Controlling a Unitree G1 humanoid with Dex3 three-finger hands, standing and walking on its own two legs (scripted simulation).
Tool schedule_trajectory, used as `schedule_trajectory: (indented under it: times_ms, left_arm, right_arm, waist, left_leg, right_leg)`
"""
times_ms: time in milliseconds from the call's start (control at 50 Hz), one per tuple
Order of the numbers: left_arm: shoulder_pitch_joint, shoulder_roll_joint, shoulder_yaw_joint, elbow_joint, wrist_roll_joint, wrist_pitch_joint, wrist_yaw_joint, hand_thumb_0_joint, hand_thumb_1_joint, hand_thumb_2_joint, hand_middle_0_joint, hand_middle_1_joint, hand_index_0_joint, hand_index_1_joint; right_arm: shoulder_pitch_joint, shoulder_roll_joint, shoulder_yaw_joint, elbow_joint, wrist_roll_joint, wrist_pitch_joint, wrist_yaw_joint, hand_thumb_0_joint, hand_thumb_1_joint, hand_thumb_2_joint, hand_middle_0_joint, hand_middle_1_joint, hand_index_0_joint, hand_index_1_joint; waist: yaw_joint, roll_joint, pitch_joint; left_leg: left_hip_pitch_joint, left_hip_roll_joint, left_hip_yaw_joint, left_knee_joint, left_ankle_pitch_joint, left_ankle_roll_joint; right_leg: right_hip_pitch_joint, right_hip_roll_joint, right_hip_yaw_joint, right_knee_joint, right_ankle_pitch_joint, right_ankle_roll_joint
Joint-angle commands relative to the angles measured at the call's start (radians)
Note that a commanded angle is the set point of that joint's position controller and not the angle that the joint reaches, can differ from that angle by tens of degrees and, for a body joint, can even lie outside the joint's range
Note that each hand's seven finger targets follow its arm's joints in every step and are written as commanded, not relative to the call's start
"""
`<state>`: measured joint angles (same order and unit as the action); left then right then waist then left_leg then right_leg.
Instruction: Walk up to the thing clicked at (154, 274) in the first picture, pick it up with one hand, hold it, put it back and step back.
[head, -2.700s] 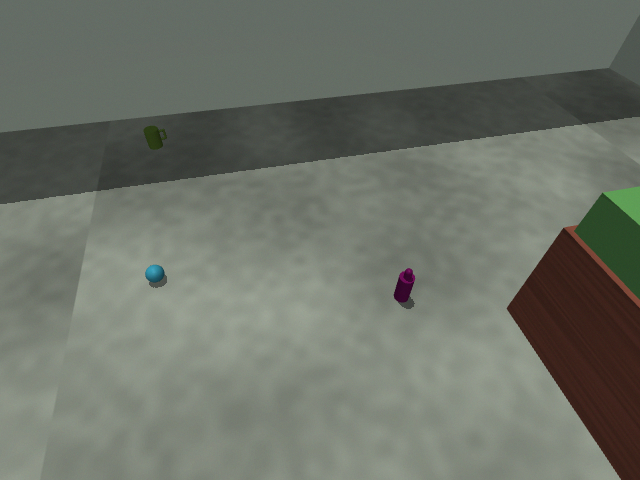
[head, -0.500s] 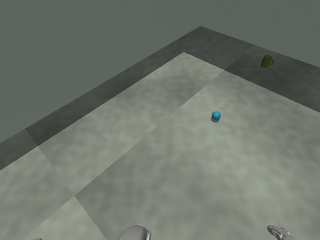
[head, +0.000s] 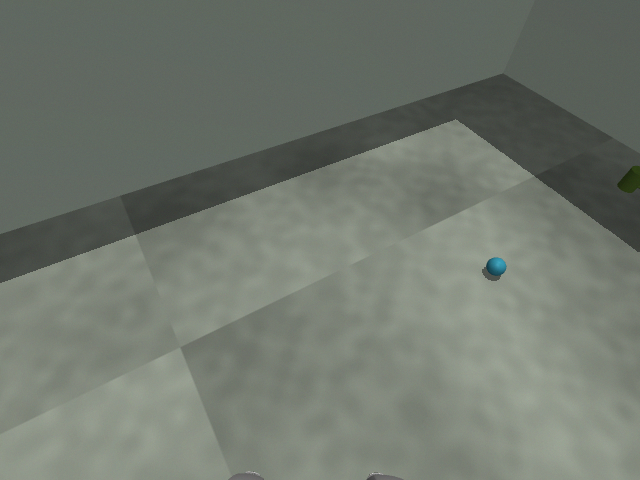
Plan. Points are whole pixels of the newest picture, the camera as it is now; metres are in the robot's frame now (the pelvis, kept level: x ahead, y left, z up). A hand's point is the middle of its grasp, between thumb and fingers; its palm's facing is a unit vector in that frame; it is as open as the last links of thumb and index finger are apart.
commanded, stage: walk up
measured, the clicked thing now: (496, 266) +0.93 -0.72 -0.70
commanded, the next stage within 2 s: stand in 1.18 s
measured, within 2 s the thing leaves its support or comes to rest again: neither
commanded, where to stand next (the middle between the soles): +0.06 +0.01 m, yaw +6 degrees
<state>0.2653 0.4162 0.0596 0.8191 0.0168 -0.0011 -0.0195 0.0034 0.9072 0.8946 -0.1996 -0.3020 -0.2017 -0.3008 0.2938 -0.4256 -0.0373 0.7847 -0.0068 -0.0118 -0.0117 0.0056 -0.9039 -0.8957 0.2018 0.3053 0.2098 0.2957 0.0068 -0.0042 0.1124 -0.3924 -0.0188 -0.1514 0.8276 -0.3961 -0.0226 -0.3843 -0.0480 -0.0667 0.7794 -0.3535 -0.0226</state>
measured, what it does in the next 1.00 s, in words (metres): stands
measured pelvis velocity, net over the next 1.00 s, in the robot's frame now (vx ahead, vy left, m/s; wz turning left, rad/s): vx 0.01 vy -0.02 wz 0.18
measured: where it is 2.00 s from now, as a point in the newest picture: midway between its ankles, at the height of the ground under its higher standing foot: outside the picture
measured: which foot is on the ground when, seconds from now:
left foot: down 0.00-1.00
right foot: down 0.00-1.00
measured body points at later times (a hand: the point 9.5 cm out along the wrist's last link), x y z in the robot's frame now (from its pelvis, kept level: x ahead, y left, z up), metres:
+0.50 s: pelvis -0.01 +0.00 +0.01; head +0.01 +0.01 +0.46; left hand +0.02 +0.33 -0.11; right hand +0.14 -0.29 -0.10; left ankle +0.02 +0.12 -0.70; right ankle +0.03 -0.14 -0.70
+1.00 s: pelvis +0.01 -0.02 +0.04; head +0.01 -0.01 +0.49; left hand +0.04 +0.30 -0.09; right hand +0.15 -0.30 -0.09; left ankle +0.02 +0.12 -0.70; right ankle +0.03 -0.14 -0.70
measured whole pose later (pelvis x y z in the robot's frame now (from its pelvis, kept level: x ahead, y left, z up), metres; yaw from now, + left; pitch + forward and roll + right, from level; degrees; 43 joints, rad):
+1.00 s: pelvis +0.01 -0.02 +0.04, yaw +10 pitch -3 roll -1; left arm 0.08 0.37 0.01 1.13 0.00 -0.01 -0.02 0.00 0.91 0.89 -0.20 -0.30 -0.20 -0.30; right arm 0.09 -0.36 0.00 1.12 -0.01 -0.02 0.01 0.00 -0.91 -0.90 0.20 0.30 0.21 0.30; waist 0.01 0.00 0.06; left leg -0.21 -0.01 -0.11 0.43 -0.18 -0.02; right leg -0.14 -0.05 -0.11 0.40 -0.21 0.02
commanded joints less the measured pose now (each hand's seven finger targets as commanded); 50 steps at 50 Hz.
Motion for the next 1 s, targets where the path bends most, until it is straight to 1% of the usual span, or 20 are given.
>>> schedule_trajectory:
  times_ms: [0,20,40,60,120,160,180,200,220,240,300,340,380,400,420,440,520,680,780,980]
  left_arm:
    - [-0.037,0.361,0.096,-0.095,0.014,-0.033,0.018,0.0,0.9,0.9,-0.2,-0.3,-0.2,-0.3]
    - [-0.042,0.322,0.089,-0.096,0.012,-0.032,0.016,0.0,0.9,0.9,-0.2,-0.3,-0.2,-0.3]
    - [-0.059,0.277,0.075,-0.092,0.011,-0.032,0.017,0.0,0.9,0.9,-0.2,-0.3,-0.2,-0.3]
    - [-0.057,0.272,0.067,-0.075,0.02,-0.032,0.02,0.0,0.9,0.9,-0.2,-0.3,-0.2,-0.3]
    - [-0.059,0.268,0.059,-0.054,0.017,-0.026,0.014,0.0,0.9,0.9,-0.2,-0.3,-0.2,-0.3]
    - [-0.079,0.242,0.047,-0.054,0.001,-0.015,0.009,0.0,0.9,0.9,-0.2,-0.3,-0.2,-0.3]
    - [-0.061,0.206,0.032,-0.05,-0.006,-0.009,0.009,0.0,0.9,0.9,-0.2,-0.3,-0.2,-0.3]
    - [-0.04,0.136,0.011,-0.057,-0.017,-0.004,0.008,0.0,0.9,0.9,-0.2,-0.3,-0.2,-0.3]
    - [-0.062,0.151,0.019,-0.048,-0.025,0.008,0.017,0.0,0.9,0.9,-0.2,-0.3,-0.2,-0.3]
    - [-0.082,0.202,0.036,-0.026,-0.019,0.012,0.024,0.0,0.9,0.9,-0.2,-0.3,-0.2,-0.3]
    - [-0.028,0.166,0.026,0.019,-0.031,-0.002,0.025,0.0,0.9,0.9,-0.2,-0.3,-0.2,-0.3]
    - [-0.012,0.158,0.025,0.053,-0.025,-0.011,0.022,0.0,0.9,0.9,-0.2,-0.3,-0.2,-0.3]
    - [-0.014,0.169,0.025,0.072,-0.015,-0.023,0.025,0.0,0.9,0.9,-0.2,-0.3,-0.2,-0.3]
    - [-0.047,0.213,0.025,0.066,-0.005,-0.03,0.027,0.0,0.9,0.9,-0.2,-0.3,-0.2,-0.3]
    - [-0.113,0.246,0.026,0.063,-0.004,-0.03,0.021,0.0,0.9,0.9,-0.2,-0.3,-0.2,-0.3]
    - [-0.154,0.235,0.018,0.058,-0.005,-0.028,0.017,0.0,0.9,0.9,-0.2,-0.3,-0.2,-0.3]
    - [-0.17,0.195,-0.004,0.105,-0.009,-0.03,0.013,0.0,0.9,0.9,-0.2,-0.3,-0.2,-0.3]
    - [-0.2,0.175,-0.007,0.177,-0.02,-0.034,0.011,0.0,0.9,0.9,-0.2,-0.3,-0.2,-0.3]
    - [-0.217,0.171,-0.006,0.216,-0.017,-0.037,0.013,0.0,0.9,0.9,-0.2,-0.3,-0.2,-0.3]
    - [-0.249,0.164,-0.003,0.255,-0.016,-0.031,0.016,0.0,0.9,0.9,-0.2,-0.3,-0.2,-0.3]
  right_arm:
    - [-0.019,-0.193,-0.068,-0.082,0.009,-0.01,-0.043,0.0,-0.9,-0.9,0.2,0.3,0.2,0.3]
    - [-0.022,-0.23,-0.076,-0.065,0.007,-0.014,-0.039,0.0,-0.9,-0.9,0.2,0.3,0.2,0.3]
    - [-0.009,-0.232,-0.079,-0.043,0.01,-0.018,-0.03,0.0,-0.9,-0.9,0.2,0.3,0.2,0.3]
    - [-0.012,-0.205,-0.076,-0.033,0.01,-0.023,-0.023,0.0,-0.9,-0.9,0.2,0.3,0.2,0.3]
    - [0.038,-0.159,-0.068,0.009,0.006,-0.033,-0.003,0.0,-0.9,-0.9,0.2,0.3,0.2,0.3]
    - [0.062,-0.142,-0.069,0.032,0.001,-0.04,-0.005,0.0,-0.9,-0.9,0.2,0.3,0.2,0.3]
    - [0.059,-0.164,-0.074,0.037,-0.009,-0.048,-0.011,0.0,-0.9,-0.9,0.2,0.3,0.2,0.3]
    - [0.018,-0.221,-0.083,0.016,-0.024,-0.056,-0.018,0.0,-0.9,-0.9,0.2,0.3,0.2,0.3]
    - [-0.034,-0.308,-0.093,-0.005,-0.019,-0.055,-0.021,0.0,-0.9,-0.9,0.2,0.3,0.2,0.3]
    - [-0.052,-0.306,-0.095,0.006,-0.012,-0.053,-0.02,0.0,-0.9,-0.9,0.2,0.3,0.2,0.3]
    - [-0.119,-0.231,-0.056,0.02,-0.002,-0.059,-0.029,0.0,-0.9,-0.9,0.2,0.3,0.2,0.3]
    - [-0.138,-0.22,-0.045,0.035,0.002,-0.053,-0.022,0.0,-0.9,-0.9,0.2,0.3,0.2,0.3]
    - [-0.161,-0.198,-0.034,0.04,0.008,-0.038,-0.017,0.0,-0.9,-0.9,0.2,0.3,0.2,0.3]
    - [-0.157,-0.166,-0.026,0.045,0.016,-0.033,-0.014,0.0,-0.9,-0.9,0.2,0.3,0.2,0.3]
    - [-0.141,-0.164,-0.029,0.07,0.016,-0.026,-0.012,0.0,-0.9,-0.9,0.2,0.3,0.2,0.3]
    - [-0.132,-0.165,-0.029,0.097,0.01,-0.023,-0.011,0.0,-0.9,-0.9,0.2,0.3,0.2,0.3]
    - [-0.198,-0.176,-0.021,0.135,0.004,-0.028,0.006,0.0,-0.9,-0.9,0.2,0.3,0.2,0.3]
    - [-0.227,-0.164,0.002,0.217,0.004,-0.034,0.01,0.0,-0.9,-0.9,0.2,0.3,0.2,0.3]
    - [-0.244,-0.154,0.004,0.251,0.008,-0.032,0.008,0.0,-0.9,-0.9,0.2,0.3,0.2,0.3]
    - [-0.26,-0.151,0.002,0.293,0.004,-0.021,0.003,0.0,-0.9,-0.9,0.2,0.3,0.2,0.3]
  waist:
    - [0.027,-0.228,-0.117]
    - [0.021,-0.129,-0.062]
    - [0.009,-0.071,-0.028]
    - [0.008,-0.117,-0.03]
    - [0.007,-0.189,-0.1]
    - [-0.021,-0.167,-0.144]
    - [-0.023,-0.103,-0.16]
    - [-0.005,0.086,-0.174]
    - [-0.007,0.167,-0.137]
    - [-0.016,0.102,-0.107]
    - [0.024,0.131,-0.145]
    - [0.033,0.155,-0.171]
    - [0.041,0.106,-0.163]
    - [0.025,0.02,-0.169]
    - [-0.005,-0.045,-0.136]
    - [-0.024,-0.049,-0.108]
    - [-0.005,-0.031,-0.089]
    - [0.007,0.023,-0.115]
    - [0.007,0.018,-0.139]
    - [0.006,0.019,-0.144]
  left_leg:
    - [-0.177,-0.026,0.071,0.33,-0.265,0.056]
    - [-0.171,-0.003,0.043,0.337,-0.253,0.052]
    - [-0.168,0.007,0.066,0.301,-0.197,0.06]
    - [-0.153,0.019,0.104,0.213,-0.183,0.065]
    - [0.014,-0.021,0.189,-0.026,-0.051,0.052]
    - [0.138,-0.048,0.208,-0.24,0.082,0.057]
    - [0.216,-0.021,0.124,-0.307,0.09,0.074]
    - [0.271,0.159,-0.185,-0.395,0.122,0.137]
    - [0.139,0.336,-0.43,-0.44,0.122,0.273]
    - [0.049,0.348,-0.428,-0.437,0.126,0.323]
    - [0.147,0.252,-0.207,-0.306,0.51,0.24]
    - [0.119,0.205,-0.123,-0.263,0.582,0.199]
    - [0.033,0.159,-0.071,-0.231,0.441,0.141]
    - [0.01,0.105,-0.034,-0.209,0.309,0.096]
    - [0.065,0.043,0.011,-0.21,0.134,0.072]
    - [0.115,0.04,0.01,-0.235,0.05,0.068]
    - [0.091,0.082,-0.053,-0.36,0.005,0.093]
    - [0.103,0.1,-0.063,-0.467,0.116,0.068]
    - [0.147,0.102,-0.038,-0.454,0.285,0.06]
    - [0.166,0.105,-0.033,-0.481,0.318,0.051]
  right_leg:
    - [0.114,-0.477,0.622,-0.458,0.048,-0.321]
    - [0.082,-0.448,0.563,-0.457,0.05,-0.305]
    - [0.083,-0.353,0.393,-0.388,0.097,-0.255]
    - [0.083,-0.305,0.312,-0.348,0.136,-0.222]
    - [0.078,-0.224,0.161,-0.246,0.238,-0.179]
    - [0.063,-0.211,0.118,-0.143,0.245,-0.143]
    - [0.002,-0.195,0.102,-0.049,0.203,-0.108]
    - [-0.121,-0.119,0.049,0.098,0.073,-0.032]
    - [-0.135,-0.035,0.052,0.126,-0.271,-0.002]
    - [-0.062,-0.059,0.113,0.187,-0.285,-0.001]
    - [-0.045,-0.06,0.091,0.078,-0.153,-0.008]
    - [0.079,-0.03,0.049,-0.068,-0.083,-0.008]
    - [0.217,-0.029,0.074,-0.243,0.132,-0.017]
    - [0.215,-0.111,0.183,-0.283,0.182,-0.046]
    - [0.11,-0.167,0.237,-0.305,0.098,-0.089]
    - [0.044,-0.184,0.246,-0.324,0.039,-0.097]
    - [0.083,-0.101,0.14,-0.354,-0.077,-0.033]
    - [0.212,-0.092,0.091,-0.397,0.021,-0.012]
    - [0.262,-0.106,0.082,-0.448,0.112,-0.008]
    - [0.299,-0.11,0.068,-0.479,0.132,0.0]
